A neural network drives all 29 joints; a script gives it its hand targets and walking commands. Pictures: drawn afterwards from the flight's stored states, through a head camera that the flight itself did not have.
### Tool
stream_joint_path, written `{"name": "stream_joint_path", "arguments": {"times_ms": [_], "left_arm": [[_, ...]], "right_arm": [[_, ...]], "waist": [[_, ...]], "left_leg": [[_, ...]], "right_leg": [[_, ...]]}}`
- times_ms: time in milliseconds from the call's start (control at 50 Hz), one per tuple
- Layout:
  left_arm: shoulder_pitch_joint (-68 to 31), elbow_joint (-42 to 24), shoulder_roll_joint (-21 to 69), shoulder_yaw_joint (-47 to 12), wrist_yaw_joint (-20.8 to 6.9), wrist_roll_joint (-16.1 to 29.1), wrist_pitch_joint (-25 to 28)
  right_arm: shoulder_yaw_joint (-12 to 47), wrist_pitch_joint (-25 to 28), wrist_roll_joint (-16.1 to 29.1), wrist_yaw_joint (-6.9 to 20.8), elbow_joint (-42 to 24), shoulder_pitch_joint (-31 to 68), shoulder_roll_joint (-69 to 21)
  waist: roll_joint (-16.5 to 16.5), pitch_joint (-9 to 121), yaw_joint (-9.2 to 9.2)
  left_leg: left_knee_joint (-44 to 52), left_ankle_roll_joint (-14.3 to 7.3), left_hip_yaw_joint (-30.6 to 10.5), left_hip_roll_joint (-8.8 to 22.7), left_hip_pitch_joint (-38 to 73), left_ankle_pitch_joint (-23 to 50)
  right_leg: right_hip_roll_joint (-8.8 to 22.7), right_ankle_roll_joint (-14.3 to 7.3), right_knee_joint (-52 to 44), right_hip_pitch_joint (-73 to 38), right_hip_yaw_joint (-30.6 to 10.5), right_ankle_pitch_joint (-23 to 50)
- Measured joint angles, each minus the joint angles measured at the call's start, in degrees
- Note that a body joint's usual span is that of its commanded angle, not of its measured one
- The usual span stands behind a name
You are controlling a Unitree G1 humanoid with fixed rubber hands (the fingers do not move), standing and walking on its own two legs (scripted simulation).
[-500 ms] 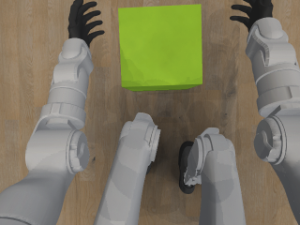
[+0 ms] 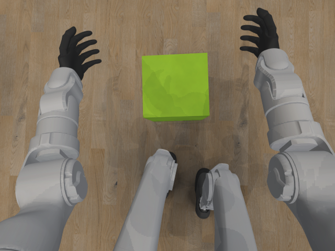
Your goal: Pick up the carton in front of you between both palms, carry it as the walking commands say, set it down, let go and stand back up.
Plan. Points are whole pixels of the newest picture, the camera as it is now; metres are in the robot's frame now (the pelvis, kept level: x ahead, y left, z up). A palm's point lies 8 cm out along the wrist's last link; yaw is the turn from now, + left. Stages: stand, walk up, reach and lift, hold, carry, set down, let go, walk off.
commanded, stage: set down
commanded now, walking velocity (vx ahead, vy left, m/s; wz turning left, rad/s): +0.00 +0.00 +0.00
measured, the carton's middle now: (176, 92) +0.49 +0.10 -0.44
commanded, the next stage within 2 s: let go in 0.14 s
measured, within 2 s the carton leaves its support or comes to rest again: neither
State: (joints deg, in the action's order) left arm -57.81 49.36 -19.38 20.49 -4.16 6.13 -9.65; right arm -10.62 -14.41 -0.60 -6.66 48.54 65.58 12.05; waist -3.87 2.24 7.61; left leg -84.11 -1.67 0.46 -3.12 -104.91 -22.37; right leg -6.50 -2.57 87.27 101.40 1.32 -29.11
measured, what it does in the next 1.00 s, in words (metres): rises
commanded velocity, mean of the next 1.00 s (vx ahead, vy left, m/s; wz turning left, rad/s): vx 0.00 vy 0.00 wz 0.00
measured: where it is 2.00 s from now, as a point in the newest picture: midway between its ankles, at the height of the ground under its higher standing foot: (183, 192)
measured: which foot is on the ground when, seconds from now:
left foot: down 0.00-1.00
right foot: down 0.00-1.00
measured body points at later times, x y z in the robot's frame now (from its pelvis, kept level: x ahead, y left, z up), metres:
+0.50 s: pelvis +0.07 +0.04 +0.14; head +0.31 +0.05 +0.52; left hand +0.41 +0.31 +0.02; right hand +0.47 -0.12 +0.01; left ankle +0.11 +0.10 -0.53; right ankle +0.07 -0.08 -0.53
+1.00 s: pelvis +0.10 +0.02 +0.21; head +0.16 +0.02 +0.65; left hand +0.25 +0.26 +0.12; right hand +0.31 -0.19 +0.12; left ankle +0.11 +0.10 -0.53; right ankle +0.07 -0.08 -0.53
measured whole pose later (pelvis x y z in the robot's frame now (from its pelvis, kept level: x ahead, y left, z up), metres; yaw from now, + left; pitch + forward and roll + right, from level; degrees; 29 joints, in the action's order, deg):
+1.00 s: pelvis +0.10 +0.02 +0.21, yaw +2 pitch +4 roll +0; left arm 14.4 24.1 -12.1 1.4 -3.6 2.4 -1.7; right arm -4.9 -1.6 -3.0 1.5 28.8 -7.9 9.3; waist 0.0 -2.3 2.4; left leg -27.9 -3.8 -1.7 -5.8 -18.7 -13.1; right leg -2.9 -1.5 29.3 14.8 -3.6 -18.4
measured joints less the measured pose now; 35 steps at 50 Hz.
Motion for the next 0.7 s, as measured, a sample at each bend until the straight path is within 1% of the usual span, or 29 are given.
{"name": "stream_joint_path", "arguments": {"times_ms": [40, 60, 120, 160, 200, 240, 260, 340, 400, 420, 480, 520, 540, 580, 620, 700], "left_arm": [[0.05, -0.62, 0.37, -0.49, 0.38, -0.45, -0.27], [-0.25, -0.62, 1.04, 0.29, 0.47, -1.14, -0.17], [-0.07, 0.31, 2.24, 0.06, 0.84, -2.63, 0.82], [1.87, -1.65, 3.25, -0.53, 1.13, -3.78, 1.36], [4.12, -3.09, 4.90, 0.36, 1.26, -6.00, 2.17], [6.88, -4.17, 6.06, 0.70, 1.02, -6.45, 2.81], [8.55, -4.82, 6.20, 0.51, 0.78, -6.54, 3.02], [15.51, -8.37, 6.06, -3.00, 0.02, -6.45, 3.58], [20.85, -9.77, 5.33, -5.00, -0.83, -7.72, 3.95], [22.80, -10.24, 5.06, -5.85, -1.13, -7.65, 4.19], [29.03, -12.10, 4.60, -7.90, -1.85, -7.45, 5.18], [33.20, -13.00, 4.64, -8.95, -2.18, -7.69, 5.98], [35.08, -13.31, 4.57, -10.13, -2.15, -6.87, 6.43], [38.07, -12.95, 4.51, -11.94, -1.92, -5.84, 7.36], [40.41, -12.70, 5.09, -12.59, -1.42, -5.27, 7.88], [46.67, -15.66, 6.81, -15.65, -0.69, -3.04, 9.15]], "right_arm": [[-1.38, 0.39, -0.48, 0.67, 0.90, 0.07, 0.05], [-1.12, 0.41, -0.20, 0.90, 0.62, -0.32, 0.46], [-1.20, 1.56, -0.15, 2.21, 2.62, -0.73, 1.29], [-2.44, 2.81, -0.86, 2.92, 2.87, -1.95, 0.85], [-2.22, 3.86, -1.33, 3.24, 2.00, -4.43, 0.84], [-1.70, 4.78, -1.70, 3.09, 0.05, -7.51, 0.54], [-1.67, 5.10, -2.40, 2.98, -0.45, -8.83, 0.05], [-0.96, 5.45, -3.06, 2.02, -4.73, -15.37, -1.45], [0.01, 5.81, -3.66, 0.72, -8.12, -21.73, -2.54], [0.63, 5.98, -3.31, 0.33, -9.07, -24.20, -2.82], [1.12, 7.08, -4.10, -0.18, -11.19, -31.80, -3.93], [0.42, 8.03, -4.74, -0.31, -12.12, -36.32, -4.71], [0.63, 8.61, -4.28, -0.19, -13.02, -38.79, -4.81], [1.34, 9.71, -4.55, 0.47, -13.59, -42.81, -4.85], [2.06, 10.67, -4.15, 1.28, -14.10, -45.91, -4.45], [2.54, 12.29, -4.79, 2.76, -14.53, -50.78, -3.37]], "waist": [[0.13, -0.23, -0.57], [-0.06, -0.34, -0.43], [0.06, -0.48, -0.24], [0.52, -0.27, -0.66], [0.87, -0.01, -0.41], [1.14, 0.46, -0.12], [1.18, 0.71, -0.31], [2.56, 0.21, -0.87], [3.39, -0.28, -1.15], [3.48, -0.17, -1.13], [4.02, 0.58, -1.37], [4.91, 0.97, -1.91], [5.08, 1.08, -2.07], [4.98, 1.13, -2.26], [4.80, 0.81, -2.02], [5.41, 0.06, -2.02]], "left_leg": [[2.72, 0.05, -0.52, -0.29, 2.41, 0.74], [4.12, -0.04, -0.63, -0.17, 3.64, 1.06], [8.28, -0.37, -0.88, 0.07, 7.20, 1.94], [10.97, -0.60, -0.98, -0.09, 9.43, 2.50], [13.34, -0.95, -0.82, -0.01, 11.81, 2.76], [15.78, -1.39, -0.52, 0.13, 14.14, 2.96], [17.22, -1.60, -0.27, 0.10, 15.41, 3.16], [23.36, -2.22, -0.24, -0.32, 22.05, 4.42], [27.09, -2.70, -0.21, -0.43, 27.68, 4.76], [28.25, -2.86, -0.09, -0.45, 29.52, 4.78], [31.86, -3.15, -0.08, -0.84, 34.93, 5.08], [34.34, -3.35, -0.44, -1.22, 38.50, 5.51], [35.64, -3.48, -0.46, -1.47, 40.36, 5.79], [37.97, -3.61, -0.29, -1.85, 43.90, 6.32], [40.03, -3.76, -0.13, -2.02, 47.18, 6.78], [43.11, -3.83, -0.64, -2.57, 53.28, 7.58]], "right_leg": [[0.22, 0.00, -3.00, -2.62, 0.13, 0.76], [0.09, 0.08, -4.60, -3.86, 0.01, 1.22], [-0.17, 0.50, -9.45, -7.57, -0.39, 2.63], [-0.02, 0.80, -12.39, -9.94, -0.67, 3.28], [-0.09, 1.09, -15.09, -12.38, -1.18, 3.78], [-0.20, 1.42, -17.84, -14.72, -1.85, 4.30], [-0.15, 1.57, -19.26, -15.93, -2.28, 4.59], [0.37, 2.15, -25.79, -22.76, -3.08, 5.99], [0.54, 2.55, -30.07, -28.58, -3.62, 6.68], [0.59, 2.64, -31.38, -30.44, -3.90, 6.86], [1.05, 2.86, -35.27, -36.01, -4.36, 7.27], [1.47, 2.94, -38.16, -39.85, -4.28, 7.74], [1.76, 3.08, -39.41, -41.71, -4.39, 7.97], [2.22, 3.27, -41.36, -45.07, -4.78, 8.27], [2.46, 3.23, -43.17, -48.17, -5.15, 8.71], [3.07, 3.10, -46.10, -54.32, -4.92, 9.27]]}}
